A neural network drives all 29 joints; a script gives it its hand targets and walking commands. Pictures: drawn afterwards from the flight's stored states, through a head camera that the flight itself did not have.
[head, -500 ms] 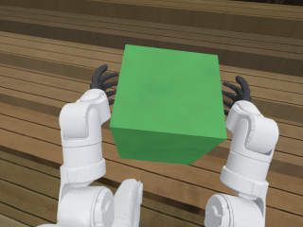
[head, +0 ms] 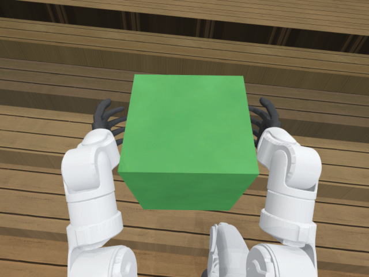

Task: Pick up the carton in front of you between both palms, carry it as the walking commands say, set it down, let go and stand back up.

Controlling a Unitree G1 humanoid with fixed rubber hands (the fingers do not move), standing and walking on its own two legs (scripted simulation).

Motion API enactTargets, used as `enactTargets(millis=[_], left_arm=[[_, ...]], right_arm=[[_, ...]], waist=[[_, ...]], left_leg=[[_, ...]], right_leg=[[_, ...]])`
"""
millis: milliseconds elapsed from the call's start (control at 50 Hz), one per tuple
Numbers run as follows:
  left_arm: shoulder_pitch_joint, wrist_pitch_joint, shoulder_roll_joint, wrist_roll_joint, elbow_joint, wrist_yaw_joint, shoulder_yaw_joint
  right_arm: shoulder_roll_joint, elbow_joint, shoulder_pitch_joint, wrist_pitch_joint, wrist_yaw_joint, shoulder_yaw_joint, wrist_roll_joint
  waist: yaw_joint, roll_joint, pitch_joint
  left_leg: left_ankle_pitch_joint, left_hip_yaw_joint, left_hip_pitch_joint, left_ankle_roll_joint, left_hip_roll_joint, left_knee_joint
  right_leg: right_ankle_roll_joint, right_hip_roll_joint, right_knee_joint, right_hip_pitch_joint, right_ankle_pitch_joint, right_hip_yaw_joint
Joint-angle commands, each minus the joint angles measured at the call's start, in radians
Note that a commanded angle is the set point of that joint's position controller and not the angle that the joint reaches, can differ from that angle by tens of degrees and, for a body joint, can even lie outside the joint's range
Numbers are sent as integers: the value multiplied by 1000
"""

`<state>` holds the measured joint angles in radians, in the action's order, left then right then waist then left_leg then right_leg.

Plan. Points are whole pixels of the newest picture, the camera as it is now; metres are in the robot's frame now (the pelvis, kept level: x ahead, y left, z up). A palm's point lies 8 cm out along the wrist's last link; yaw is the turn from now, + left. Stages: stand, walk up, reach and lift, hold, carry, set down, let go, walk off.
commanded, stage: carry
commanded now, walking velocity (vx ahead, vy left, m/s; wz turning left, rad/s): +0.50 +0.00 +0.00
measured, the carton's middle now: (187, 150) +0.37 -0.01 +0.09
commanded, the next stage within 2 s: none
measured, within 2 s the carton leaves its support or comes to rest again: neither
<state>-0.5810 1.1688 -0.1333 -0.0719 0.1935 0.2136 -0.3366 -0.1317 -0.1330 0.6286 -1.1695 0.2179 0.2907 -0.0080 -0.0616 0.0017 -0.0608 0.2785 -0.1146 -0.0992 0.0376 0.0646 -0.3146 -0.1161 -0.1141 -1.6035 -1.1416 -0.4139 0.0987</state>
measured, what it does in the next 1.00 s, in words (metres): climbs: right foot 0.12 m higher, then left foot 0.12 m higher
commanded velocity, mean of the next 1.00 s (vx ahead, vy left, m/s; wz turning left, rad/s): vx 0.50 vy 0.00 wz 0.00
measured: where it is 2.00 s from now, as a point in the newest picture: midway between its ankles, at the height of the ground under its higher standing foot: (168, 86)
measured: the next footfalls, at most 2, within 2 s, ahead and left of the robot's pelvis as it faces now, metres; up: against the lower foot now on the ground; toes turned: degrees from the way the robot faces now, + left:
right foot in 0.06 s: +0.23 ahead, -0.13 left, +0.12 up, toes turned -5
left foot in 0.60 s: +0.59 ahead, +0.11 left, +0.24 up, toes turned +7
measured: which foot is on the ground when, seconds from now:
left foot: down 0.00-0.10, up 0.12-0.58, down 0.60-1.00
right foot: up 0.00-0.04, down 0.06-0.60, up 0.62-1.00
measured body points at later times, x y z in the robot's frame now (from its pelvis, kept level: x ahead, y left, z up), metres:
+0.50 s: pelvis +0.30 -0.01 +0.12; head +0.30 -0.03 +0.57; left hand +0.64 +0.15 +0.30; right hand +0.66 -0.16 +0.28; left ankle +0.46 +0.11 -0.42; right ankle +0.19 -0.12 -0.63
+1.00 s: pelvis +0.57 +0.03 +0.23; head +0.57 +0.06 +0.68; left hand +0.93 +0.20 +0.38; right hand +0.92 -0.12 +0.40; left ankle +0.55 +0.11 -0.51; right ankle +0.65 -0.09 -0.23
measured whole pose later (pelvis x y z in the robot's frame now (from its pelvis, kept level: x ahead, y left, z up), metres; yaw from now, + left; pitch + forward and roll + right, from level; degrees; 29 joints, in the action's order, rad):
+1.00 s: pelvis +0.57 +0.03 +0.23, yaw +0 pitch +3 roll -2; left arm -0.56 1.15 -0.11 -0.05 0.14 0.21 -0.31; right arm -0.15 -0.12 0.57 -1.14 0.20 0.29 -0.03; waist -0.04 0.03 -0.08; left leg 0.30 -0.12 -0.25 0.07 0.02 -0.49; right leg -0.10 -0.09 -1.96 -1.18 -0.38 0.07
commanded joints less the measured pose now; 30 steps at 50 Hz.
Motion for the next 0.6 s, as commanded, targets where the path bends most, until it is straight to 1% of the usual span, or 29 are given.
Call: enactTargets(millis=[0, 20, 40, 60, 80, 100, 120, 140, 160, 180, 200, 220, 260, 280, 300, 320, 340, 360, 380, 400, 420, 440, 460, 480, 500, 520, 540, 560, 580], left_arm=[[-615, 13, -643, 189, -32, 10, 609], [-602, 16, -656, 200, -51, 12, 613], [-571, 17, -662, 212, -66, 12, 609], [-601, 14, -677, 217, -67, 11, 620], [-626, 10, -708, 231, -55, 6, 639], [-607, 7, -732, 241, -70, 0, 641], [-648, -9, -749, 272, -41, -8, 678], [-714, -26, -785, 315, 13, -20, 713], [-766, -40, -827, 349, 50, -37, 735], [-780, -45, -855, 365, 44, -54, 745], [-782, -53, -888, 387, 50, -68, 772], [-742, -58, -882, 393, 39, -75, 777], [-695, -62, -847, 377, 32, -80, 766], [-660, -61, -818, 365, 42, -75, 755], [-647, -56, -792, 352, 40, -70, 742], [-633, -48, -746, 337, 46, -62, 719], [-593, -35, -705, 312, 17, -53, 685], [-563, -24, -671, 296, -4, -45, 656], [-544, -12, -639, 273, -24, -38, 627], [-545, -1, -621, 258, -28, -35, 609], [-554, 9, -608, 245, -37, -33, 591], [-566, 14, -610, 240, -33, -33, 577], [-561, 19, -603, 234, -36, -31, 561], [-581, 23, -595, 216, -37, -25, 551], [-552, 29, -575, 198, -62, -19, 523], [-534, 31, -571, 182, -67, -14, 502], [-533, 30, -566, 157, -67, -9, 487], [-545, 29, -564, 132, -71, -4, 470], [-549, 25, -562, 112, -84, -1, 460]], right_arm=[[-611, 18, 468, -13, -26, -503, 132], [-593, 24, 453, -16, -21, -480, 118], [-580, 18, 442, -18, -17, -463, 96], [-572, 24, 453, -19, -15, -442, 74], [-573, 15, 454, -13, -15, -429, 60], [-622, 23, 430, -10, -17, -436, 39], [-612, 37, 433, -4, -21, -414, 38], [-650, 8, 477, 12, -28, -429, 48], [-678, -24, 526, 21, -34, -435, 59], [-684, -39, 560, 28, -36, -443, 58], [-688, -58, 570, 36, -34, -461, 59], [-676, -52, 537, 42, -29, -467, 48], [-661, -65, 517, 50, -22, -492, 42], [-646, -70, 494, 50, -20, -500, 45], [-631, -69, 486, 46, -18, -508, 47], [-613, -72, 483, 38, -15, -514, 50], [-598, -63, 476, 25, -10, -516, 55], [-582, -66, 490, 13, -5, -519, 66], [-571, -54, 491, -1, 1, -517, 69], [-567, -42, 503, -11, 4, -521, 80], [-572, -26, 512, -20, 7, -516, 79], [-574, -28, 538, -26, 7, -523, 91], [-595, -20, 554, -32, 9, -532, 106], [-611, -15, 575, -35, 10, -542, 116], [-620, 2, 587, -39, 12, -541, 120], [-637, 14, 585, -37, 14, -541, 128], [-658, 32, 576, -33, 13, -544, 141], [-686, 29, 597, -26, 7, -556, 161], [-704, 33, 607, -19, -3, -563, 168]], waist=[[60, -234, -246], [100, -277, -307], [165, -323, -382], [229, -244, -457], [277, -137, -523], [186, 145, -511], [194, 241, -616], [203, 150, -628], [195, 101, -541], [174, 82, -469], [167, 74, -434], [161, 69, -424], [168, 38, -397], [156, 13, -377], [162, 5, -349], [172, 79, -341], [171, 93, -315], [185, 114, -280], [178, 104, -240], [157, 67, -188], [135, 70, -144], [115, 80, -131], [90, 133, -128], [79, 160, -144], [48, 240, -213], [13, 289, -280], [-41, 301, -369], [-119, 256, -422], [-163, 171, -461]], left_leg=[[-810, -66, -117, 159, 87, 153], [-1246, -99, -4, 145, 104, 28], [-1508, -108, 85, 116, 118, -144], [-1564, -136, 134, 74, 80, -412], [-1283, -73, 23, 20, 44, -712], [-135, 4, -396, -52, -94, -1057], [47, 209, -564, -37, -212, -1452], [32, 290, -655, 1, -183, -1557], [46, 268, -742, 34, -151, -1552], [44, 267, -808, 62, -118, -1508], [29, 254, -840, 77, -99, -1475], [25, 230, -837, 76, -76, -1434], [94, 182, -927, 80, -53, -1403], [114, 161, -926, 74, -37, -1351], [125, 104, -980, 74, -35, -1368], [145, 77, -1073, 81, -33, -1498], [188, 88, -1182, 84, -10, -1560], [246, 78, -1290, 90, -3, -1637], [273, 77, -1342, 87, 13, -1638], [263, 44, -1326, 73, 33, -1530], [236, 24, -1265, 62, 55, -1421], [182, -32, -1120, 56, 56, -1277], [121, -40, -915, 59, 67, -1106], [29, -113, -727, 64, 33, -946], [-64, -149, -546, 88, -7, -897], [-73, -184, -469, 101, -68, -846], [-70, -210, -353, 106, -122, -788], [-107, -206, -233, 87, -155, -620], [-96, -99, -56, 57, -181, -377]], right_leg=[[-4, 75, 400, 496, 175, 166], [-16, 122, 456, 550, 185, 211], [-23, 172, 526, 639, 156, 237], [-4, 243, 741, 786, 203, 258], [-4, 222, 973, 1007, 315, 91], [-106, -99, 1105, 1257, 821, -476], [-273, -202, 1090, 1382, 1139, -789], [-283, -192, 1059, 1408, 906, -751], [-236, -164, 1068, 1349, 636, -701], [-178, -145, 1079, 1318, 431, -642], [-148, -147, 1091, 1299, 311, -582], [-133, -145, 1125, 1290, 240, -537], [-139, -167, 1167, 1346, 225, -490], [-148, -179, 1179, 1308, 312, -462], [-164, -188, 1203, 1310, 387, -437], [-185, -209, 1230, 1343, 455, -436], [-182, -220, 1248, 1384, 436, -426], [-180, -225, 1279, 1405, 401, -414], [-163, -223, 1319, 1392, 336, -382], [-130, -184, 1368, 1334, 234, -314], [-101, -150, 1418, 1240, 185, -249], [-97, -104, 1483, 1137, 213, -157], [-90, -75, 1563, 1008, 294, -89], [-79, -47, 1594, 924, 495, 5], [-77, -51, 1522, 915, 897, 63], [-61, -52, 1388, 1005, 1320, 98], [-40, -62, 1221, 1070, 1580, 110], [-7, -56, 974, 1114, 1629, 143], [28, -16, 676, 1040, 1388, 103]])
